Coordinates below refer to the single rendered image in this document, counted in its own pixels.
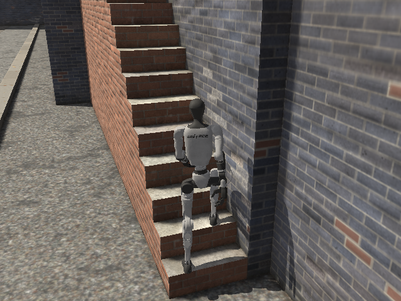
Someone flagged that stairs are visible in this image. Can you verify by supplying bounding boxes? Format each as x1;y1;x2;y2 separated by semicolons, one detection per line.
80;0;248;299

